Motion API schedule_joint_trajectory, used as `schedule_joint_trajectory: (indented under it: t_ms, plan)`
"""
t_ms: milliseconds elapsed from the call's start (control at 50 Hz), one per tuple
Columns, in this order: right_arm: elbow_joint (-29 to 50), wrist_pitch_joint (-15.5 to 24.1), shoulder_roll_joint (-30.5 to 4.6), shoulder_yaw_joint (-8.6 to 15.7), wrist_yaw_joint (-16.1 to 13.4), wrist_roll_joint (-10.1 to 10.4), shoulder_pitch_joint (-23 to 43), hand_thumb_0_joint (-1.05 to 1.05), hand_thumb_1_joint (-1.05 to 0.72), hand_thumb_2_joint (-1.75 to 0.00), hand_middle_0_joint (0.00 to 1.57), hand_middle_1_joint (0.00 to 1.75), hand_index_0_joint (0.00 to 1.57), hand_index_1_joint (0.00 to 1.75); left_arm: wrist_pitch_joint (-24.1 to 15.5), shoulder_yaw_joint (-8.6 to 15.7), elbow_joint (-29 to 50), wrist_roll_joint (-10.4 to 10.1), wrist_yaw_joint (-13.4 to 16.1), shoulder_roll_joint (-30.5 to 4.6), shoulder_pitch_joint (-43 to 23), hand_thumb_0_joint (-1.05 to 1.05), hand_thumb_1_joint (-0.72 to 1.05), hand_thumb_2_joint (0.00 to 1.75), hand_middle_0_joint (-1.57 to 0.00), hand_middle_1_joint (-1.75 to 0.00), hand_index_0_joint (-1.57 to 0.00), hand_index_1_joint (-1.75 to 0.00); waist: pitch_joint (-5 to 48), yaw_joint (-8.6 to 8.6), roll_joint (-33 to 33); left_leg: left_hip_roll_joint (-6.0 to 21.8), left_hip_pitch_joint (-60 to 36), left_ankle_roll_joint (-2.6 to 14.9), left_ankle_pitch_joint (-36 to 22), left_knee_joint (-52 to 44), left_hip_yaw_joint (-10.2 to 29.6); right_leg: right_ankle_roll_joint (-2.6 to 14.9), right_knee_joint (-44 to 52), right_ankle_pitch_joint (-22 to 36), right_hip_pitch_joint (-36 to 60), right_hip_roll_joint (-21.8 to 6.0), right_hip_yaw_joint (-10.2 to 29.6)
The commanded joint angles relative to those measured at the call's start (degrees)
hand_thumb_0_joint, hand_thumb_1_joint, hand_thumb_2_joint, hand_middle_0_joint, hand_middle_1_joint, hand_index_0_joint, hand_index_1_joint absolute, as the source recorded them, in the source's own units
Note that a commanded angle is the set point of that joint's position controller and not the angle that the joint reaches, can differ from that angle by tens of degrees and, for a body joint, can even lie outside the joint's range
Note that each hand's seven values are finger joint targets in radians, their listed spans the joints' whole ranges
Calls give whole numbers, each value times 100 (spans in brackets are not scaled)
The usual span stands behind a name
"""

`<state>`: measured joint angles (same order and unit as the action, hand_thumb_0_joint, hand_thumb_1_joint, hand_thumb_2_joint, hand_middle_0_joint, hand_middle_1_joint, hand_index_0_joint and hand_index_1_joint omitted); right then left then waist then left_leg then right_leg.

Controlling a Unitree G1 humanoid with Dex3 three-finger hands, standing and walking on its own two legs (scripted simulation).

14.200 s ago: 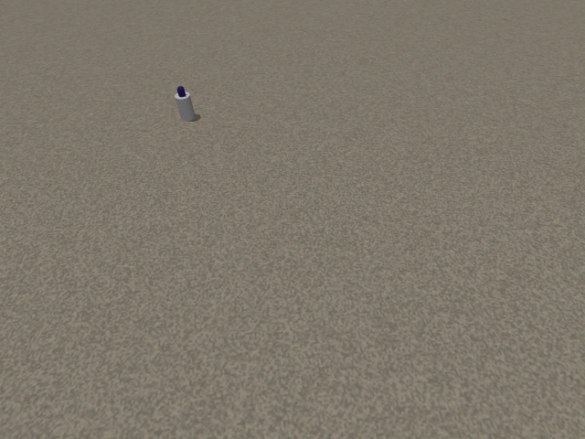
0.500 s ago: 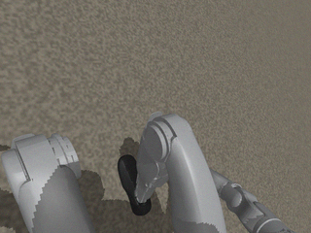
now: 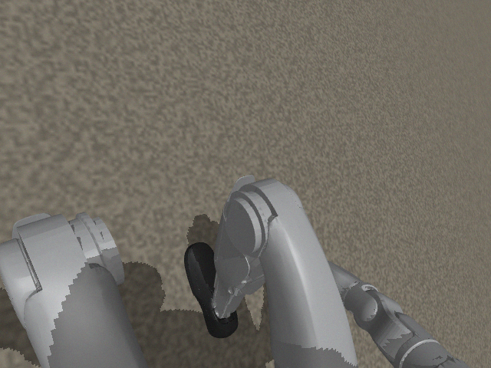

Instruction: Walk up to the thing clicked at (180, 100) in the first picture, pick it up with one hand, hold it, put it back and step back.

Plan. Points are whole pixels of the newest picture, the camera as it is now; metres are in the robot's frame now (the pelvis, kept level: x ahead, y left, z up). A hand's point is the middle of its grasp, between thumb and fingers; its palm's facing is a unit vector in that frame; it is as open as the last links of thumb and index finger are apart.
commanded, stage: close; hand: left
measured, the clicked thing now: out of the picture +0.43 +0.34 -0.18
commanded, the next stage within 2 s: settle in 0.02 s
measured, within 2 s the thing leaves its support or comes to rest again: leaves its support in 0.26 s
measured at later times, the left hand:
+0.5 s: hand out of the picture +0.42 +0.34 -0.13, palm faces +0.51 -0.86 +0.01, open 11.7 cm
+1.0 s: hand out of the picture +0.39 +0.36 -0.02, palm faces +0.49 -0.87 -0.02, open 11.8 cm
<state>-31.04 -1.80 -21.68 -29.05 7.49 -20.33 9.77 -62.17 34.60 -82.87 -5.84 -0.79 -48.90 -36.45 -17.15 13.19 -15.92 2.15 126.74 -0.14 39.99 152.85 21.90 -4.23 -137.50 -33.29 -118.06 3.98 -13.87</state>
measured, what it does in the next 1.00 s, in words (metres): stands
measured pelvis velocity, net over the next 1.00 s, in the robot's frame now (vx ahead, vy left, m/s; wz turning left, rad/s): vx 0.01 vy -0.01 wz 0.10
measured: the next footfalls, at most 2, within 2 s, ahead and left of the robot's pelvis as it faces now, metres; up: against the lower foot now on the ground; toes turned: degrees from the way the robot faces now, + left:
none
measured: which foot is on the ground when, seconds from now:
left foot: down 0.00-1.00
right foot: down 0.00-1.00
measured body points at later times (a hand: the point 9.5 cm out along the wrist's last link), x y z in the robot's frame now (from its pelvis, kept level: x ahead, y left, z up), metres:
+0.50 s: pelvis +0.00 +0.00 +0.00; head +0.21 +0.18 +0.35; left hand +0.38 +0.39 -0.13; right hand +0.18 -0.25 -0.03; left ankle +0.09 +0.12 -0.25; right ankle +0.15 -0.12 -0.25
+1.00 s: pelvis +0.01 -0.01 +0.03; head +0.18 +0.13 +0.42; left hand +0.35 +0.40 -0.01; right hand +0.21 -0.24 -0.05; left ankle +0.09 +0.12 -0.25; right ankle +0.15 -0.12 -0.25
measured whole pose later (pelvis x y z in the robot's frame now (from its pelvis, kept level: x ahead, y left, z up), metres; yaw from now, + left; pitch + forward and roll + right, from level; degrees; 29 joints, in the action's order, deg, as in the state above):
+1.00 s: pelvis +0.01 -0.01 +0.03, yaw +6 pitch +23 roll -12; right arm -36.2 -3.5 -18.1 -11.9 6.4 -9.2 -0.5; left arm -41.3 29.0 -53.6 -8.9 -6.9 -32.6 -31.3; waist -0.9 6.8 -4.7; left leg 2.0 129.4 -0.2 38.6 143.4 13.0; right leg -2.2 -134.7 -36.0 -122.8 0.3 -8.0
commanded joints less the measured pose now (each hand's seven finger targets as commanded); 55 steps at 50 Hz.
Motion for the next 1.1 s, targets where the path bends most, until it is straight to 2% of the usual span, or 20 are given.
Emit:
schedule_joint_trajectory:
  t_ms: [0, 60, 120, 180, 280, 420, 500, 600, 640, 680, 700, 740, 760, 800, 880, 900, 960, 980, 1000, 1080]
  plan:
    - [58, -43, -2028, 739, -83, -29, -174, 0, -88, -90, 20, 30, 20, 30, -422, -76, 894, -41, 23, -975, -1214, 0, 36, 95, -95, -96, -94, -97, 3159, 668, 3105, 330, -2117, -135, -453, -1987, -518, 403, 855, 680, 1413, 201, -650]
    - [27, -61, -2013, 725, -93, -15, -215, 0, -88, -90, 20, 30, 20, 30, -393, -8, 915, -29, 65, -1149, -1186, 0, 33, 104, -102, -105, -101, -106, 3303, 573, 3187, 336, -2183, -142, -569, -1991, -522, 428, 830, 741, 1463, 214, -625]
    - [28, -81, -2033, 722, -97, -8, -177, 0, -90, -90, 20, 30, 20, 30, -378, -51, 874, -6, 90, -1090, -1306, 0, 32, 113, -107, -118, -106, -120, 3174, 649, 3267, 357, -2242, -175, -599, -2072, -459, 435, 785, 754, 1349, 181, -660]
    - [14, -118, -2016, 727, -94, -15, -224, 0, -89, -91, 20, 30, 20, 30, -374, 89, 1044, 3, 95, -1271, -1209, 0, 30, 121, -110, -123, -109, -126, 3322, 516, 3400, 340, -2291, -176, -670, -2045, -527, 440, 809, 798, 1494, 201, -619]
    - [-11, -127, -2016, 808, -94, 16, -272, 0, -90, -91, 20, 30, 20, 30, -302, 65, 1296, -10, -2, -1160, -1188, 0, 26, 128, -118, -133, -118, -136, 3322, 534, 3531, 346, -2315, -184, -649, -2103, -573, 447, 813, 782, 1437, 172, -604]
    - [-25, -124, -1970, 1026, -80, 138, -430, 0, -89, -91, 20, 30, 20, 30, -31, 170, 1918, -113, -88, -1063, -1049, 0, 20, 134, -124, -142, -124, -144, 3656, 346, 3515, 294, -2258, -152, -637, -2169, -677, 469, 868, 795, 1470, 147, -507]
    - [-13, -120, -1933, 1229, -84, 236, -560, 0, -89, -90, 20, 30, 20, 30, 197, -10, 2289, -130, -202, -776, -1044, 0, 17, 137, -129, -147, -129, -149, 3802, 320, 3546, 275, -2268, -140, -590, -2270, -732, 488, 898, 754, 1355, 116, -454]
    - [-9, -128, -1823, 1489, -87, 428, -712, 0, -90, -90, 20, 30, 20, 30, 549, -122, 2859, -184, -330, -550, -1048, 0, 16, 137, -132, -150, -133, -152, 4020, 97, 3645, 228, -2218, -119, -333, -2463, -824, 526, 949, 542, 1126, 67, -330]
    - [12, -109, -1766, 1610, -78, 511, -775, 0, -90, -90, 20, 30, 20, 30, 717, -239, 3112, -242, -393, -288, -951, 0, 14, 138, -133, -152, -134, -154, 4136, 9, 3628, 198, -2225, -112, -304, -2518, -886, 541, 974, 536, 1058, 48, -264]
    - [-5, -110, -1722, 1734, -92, 605, -902, 0, -89, -90, 20, 30, 20, 30, 881, -183, 3349, -260, -427, -281, -946, 0, 14, 139, -134, -152, -136, -154, 4261, -95, 3620, 169, -2201, -97, -339, -2590, -941, 549, 980, 527, 1013, 18, -210]
    - [-34, -100, -1651, 1793, -90, 651, -958, 0, -90, -90, 20, 30, 20, 30, 965, -339, 3509, -273, -472, -111, -957, 0, 12, 137, -134, -152, -135, -153, 4342, -124, 3638, 155, -2214, -94, -351, -2602, -991, 564, 1003, 528, 985, 16, -170]
    - [-46, -98, -1578, 1919, -111, 759, -1069, 0, -90, -90, 20, 30, 20, 30, 1151, -301, 3639, -293, -496, -74, -984, 0, 11, 136, -133, -151, -134, -153, 4487, -212, 3515, 108, -2076, -46, -308, -2614, -1104, 566, 1098, 471, 1048, 7, -92]
    - [-154, -117, -1480, 1925, -99, 815, -1189, 0, -90, -90, 20, 30, 20, 30, 1275, -468, 3406, -324, -529, 253, -759, 0, 10, 135, -134, -151, -136, -153, 4320, -172, 3366, 98, -1974, -38, -113, -2708, -1098, 563, 1143, 281, 912, -22, -92]
    - [-164, -120, -1466, 2049, -133, 918, -1201, 0, -90, -90, 20, 30, 20, 30, 1421, -365, 3705, -336, -548, 127, -857, 0, 11, 136, -133, -151, -134, -152, 4349, -309, 3394, 79, -1973, -15, 80, -2801, -1140, 583, 1212, 141, 772, -37, -20]
    - [-206, -125, -1286, 2227, -164, 1056, -1369, 0, -89, -90, 20, 30, 20, 30, 1668, -554, 3969, -394, -597, 493, -962, 0, 9, 134, -133, -151, -135, -152, 4624, -343, 3176, 19, -1949, 24, 64, -2851, -1285, 602, 1355, 88, 798, -59, 107]
    - [-196, -115, -1250, 2292, -174, 1100, -1373, 0, -89, -90, 20, 30, 20, 30, 1692, -524, 4171, -391, -600, 418, -1069, 0, 8, 133, -133, -151, -135, -152, 4723, -434, 3174, 3, -1941, 35, 112, -2885, -1334, 617, 1406, 24, 787, -69, 157]
    - [-242, -120, -1150, 2414, -225, 1196, -1459, 0, -89, -90, 20, 30, 20, 30, 1793, -405, 4141, -392, -622, 375, -1054, 0, 11, 132, -132, -149, -134, -150, 4829, -499, 2983, -25, -1877, 70, 171, -2941, -1409, 622, 1496, -94, 792, -91, 247]
    - [-240, -118, -1113, 2406, -232, 1228, -1440, 0, -89, -90, 20, 30, 20, 30, 1846, -521, 3877, -402, -661, 573, -879, 0, 11, 133, -131, -150, -133, -151, 4768, -471, 2887, -31, -1836, 83, 216, -2958, -1429, 613, 1534, -154, 823, -100, 271]
    - [-251, -117, -1114, 2452, -246, 1249, -1506, 0, -88, -90, 20, 30, 20, 30, 1823, -429, 4203, -454, -669, 532, -1145, 0, 13, 134, -132, -150, -134, -151, 4834, -477, 2891, -39, -1890, 75, 163, -3006, -1414, 615, 1533, -103, 789, -119, 289]
    - [-322, -124, -1009, 2570, -289, 1321, -1694, 0, -89, -90, 20, 30, 20, 30, 1910, -339, 4296, -473, -761, 515, -997, 0, 12, 133, -133, -151, -135, -151, 5376, -636, 2991, -68, -2191, 51, -291, -3077, -1531, 627, 1545, 149, 1053, -157, 397]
